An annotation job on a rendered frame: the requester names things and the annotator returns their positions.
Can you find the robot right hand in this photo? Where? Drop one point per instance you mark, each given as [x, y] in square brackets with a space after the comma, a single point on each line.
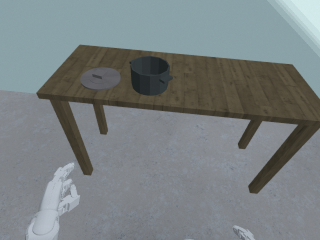
[242, 233]

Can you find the lid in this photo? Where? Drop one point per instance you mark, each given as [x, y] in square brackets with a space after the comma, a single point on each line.
[96, 84]

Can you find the robot left forearm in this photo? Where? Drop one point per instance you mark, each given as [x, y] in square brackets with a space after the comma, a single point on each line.
[44, 225]

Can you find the pot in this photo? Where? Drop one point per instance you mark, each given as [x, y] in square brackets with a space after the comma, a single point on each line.
[150, 75]

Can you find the robot left hand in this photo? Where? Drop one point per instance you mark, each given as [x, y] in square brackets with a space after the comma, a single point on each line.
[52, 197]

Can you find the knob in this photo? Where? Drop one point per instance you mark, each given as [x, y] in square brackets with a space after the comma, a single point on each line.
[100, 74]

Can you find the table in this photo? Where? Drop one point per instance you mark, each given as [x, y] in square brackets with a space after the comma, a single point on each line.
[201, 85]

